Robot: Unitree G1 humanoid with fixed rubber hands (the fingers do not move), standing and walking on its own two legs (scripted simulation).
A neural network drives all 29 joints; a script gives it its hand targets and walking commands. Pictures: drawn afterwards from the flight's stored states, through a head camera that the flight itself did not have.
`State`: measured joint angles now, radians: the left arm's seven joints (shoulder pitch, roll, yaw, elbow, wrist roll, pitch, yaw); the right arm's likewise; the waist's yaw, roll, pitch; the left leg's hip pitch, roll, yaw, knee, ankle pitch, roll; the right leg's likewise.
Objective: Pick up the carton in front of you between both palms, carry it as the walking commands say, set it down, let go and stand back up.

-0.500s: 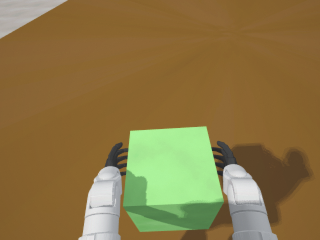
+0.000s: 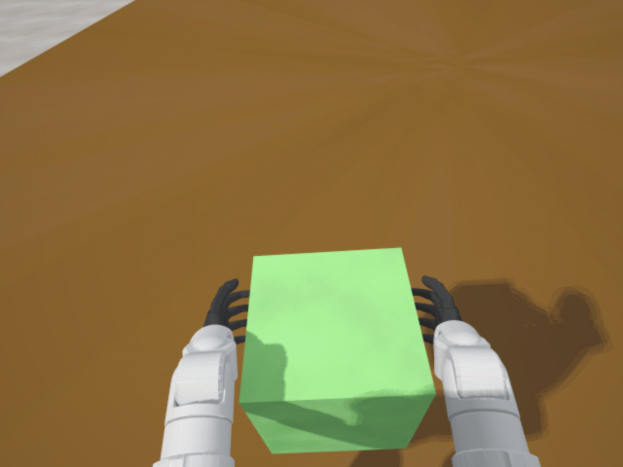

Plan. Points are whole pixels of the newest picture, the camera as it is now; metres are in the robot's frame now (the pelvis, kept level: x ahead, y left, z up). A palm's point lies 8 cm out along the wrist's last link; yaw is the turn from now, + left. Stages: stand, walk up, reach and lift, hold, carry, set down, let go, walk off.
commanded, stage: carry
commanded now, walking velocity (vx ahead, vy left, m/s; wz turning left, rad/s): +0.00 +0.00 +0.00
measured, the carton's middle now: (333, 356) +0.30 +0.00 -0.05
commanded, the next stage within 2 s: hold in 0.22 s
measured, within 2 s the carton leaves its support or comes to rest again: neither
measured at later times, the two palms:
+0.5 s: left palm (232, 333) +0.29 +0.13 +0.05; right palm (468, 354) +0.25 -0.17 +0.04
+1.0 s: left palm (247, 371) +0.32 +0.14 -0.13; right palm (422, 373) +0.32 -0.16 -0.14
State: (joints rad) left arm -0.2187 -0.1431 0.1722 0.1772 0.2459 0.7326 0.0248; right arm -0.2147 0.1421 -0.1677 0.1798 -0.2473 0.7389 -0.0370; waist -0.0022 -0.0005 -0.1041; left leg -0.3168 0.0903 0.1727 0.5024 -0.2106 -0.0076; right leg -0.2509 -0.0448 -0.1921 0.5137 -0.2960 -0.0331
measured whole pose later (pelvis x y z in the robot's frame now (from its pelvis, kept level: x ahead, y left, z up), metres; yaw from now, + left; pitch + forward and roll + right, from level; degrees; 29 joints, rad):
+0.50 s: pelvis -0.02 +0.01 +0.01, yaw -7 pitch -7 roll +0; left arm -0.29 -0.16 0.24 0.26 0.29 0.71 0.00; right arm -0.28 0.16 -0.22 0.28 -0.28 0.71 -0.02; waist 0.01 0.01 0.05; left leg -0.11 0.01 -0.06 0.40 -0.18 -0.02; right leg -0.08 0.03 -0.01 0.41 -0.21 -0.03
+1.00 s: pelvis -0.06 +0.04 -0.06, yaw -10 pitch +21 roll +1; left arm -0.61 -0.23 0.51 0.47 0.33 0.22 0.05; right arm -0.71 0.06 -0.41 0.67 -0.35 0.20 0.03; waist 0.06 -0.01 0.11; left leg -1.00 -0.05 -0.05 0.92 -0.28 -0.01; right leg -1.00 0.05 0.09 0.94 -0.31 0.01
